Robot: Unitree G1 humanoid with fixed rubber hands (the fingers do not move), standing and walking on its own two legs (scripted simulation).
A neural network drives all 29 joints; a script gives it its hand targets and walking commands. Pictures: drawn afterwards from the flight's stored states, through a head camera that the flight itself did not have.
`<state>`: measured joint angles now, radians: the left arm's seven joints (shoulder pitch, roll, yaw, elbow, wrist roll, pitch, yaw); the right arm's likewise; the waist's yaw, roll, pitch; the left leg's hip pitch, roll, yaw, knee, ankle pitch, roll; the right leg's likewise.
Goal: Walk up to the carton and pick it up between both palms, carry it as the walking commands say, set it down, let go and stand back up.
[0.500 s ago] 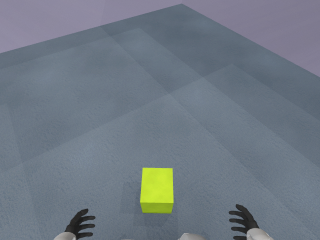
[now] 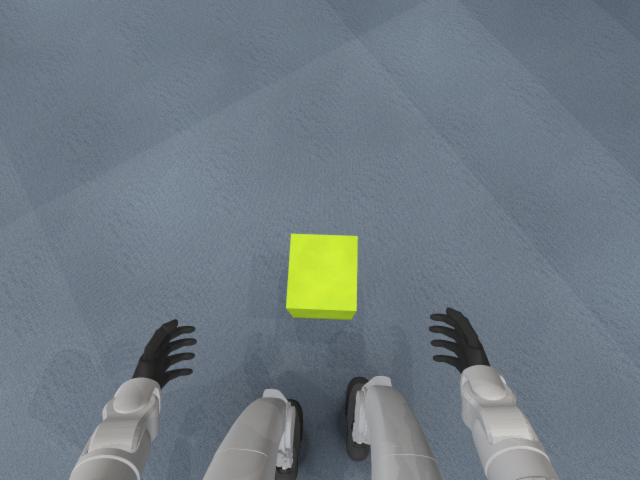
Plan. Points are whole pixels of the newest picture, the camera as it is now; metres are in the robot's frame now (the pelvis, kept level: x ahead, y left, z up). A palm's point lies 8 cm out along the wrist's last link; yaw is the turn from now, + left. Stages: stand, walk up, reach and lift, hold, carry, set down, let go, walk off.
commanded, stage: reach and lift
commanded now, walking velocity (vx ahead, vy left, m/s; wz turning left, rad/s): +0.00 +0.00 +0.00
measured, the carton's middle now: (323, 279) +0.45 +0.02 -0.61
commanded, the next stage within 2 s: none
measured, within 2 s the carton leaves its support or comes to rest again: neither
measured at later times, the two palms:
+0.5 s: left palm (199, 275) +0.35 +0.20 -0.16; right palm (449, 271) +0.38 -0.18 -0.17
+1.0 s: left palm (215, 240) +0.43 +0.20 -0.21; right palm (417, 230) +0.46 -0.15 -0.22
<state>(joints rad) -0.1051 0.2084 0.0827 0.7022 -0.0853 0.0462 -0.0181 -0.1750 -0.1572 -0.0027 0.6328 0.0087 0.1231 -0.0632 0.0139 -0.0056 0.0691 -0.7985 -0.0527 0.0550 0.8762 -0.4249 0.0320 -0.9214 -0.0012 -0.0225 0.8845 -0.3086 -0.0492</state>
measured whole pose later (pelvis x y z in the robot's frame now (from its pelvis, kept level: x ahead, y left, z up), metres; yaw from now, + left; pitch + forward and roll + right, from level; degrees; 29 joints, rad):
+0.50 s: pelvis -0.04 +0.00 -0.03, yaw +1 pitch +33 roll +3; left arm -0.67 0.19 0.16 0.69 -0.08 0.14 0.08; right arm -0.78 -0.21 -0.11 0.78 0.01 0.18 -0.05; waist 0.01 0.00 0.07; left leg -1.19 -0.05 0.06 1.00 -0.38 0.03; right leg -1.30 -0.01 -0.02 0.96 -0.24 -0.05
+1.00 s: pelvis -0.03 +0.01 -0.05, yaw +2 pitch +42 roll +3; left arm -0.98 0.18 0.27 0.71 -0.03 0.08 0.07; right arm -1.09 -0.18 -0.25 0.79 -0.03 0.12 -0.11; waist 0.01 0.00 0.16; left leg -1.39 -0.06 0.06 1.04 -0.38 0.03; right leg -1.48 -0.02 -0.02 1.00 -0.24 -0.05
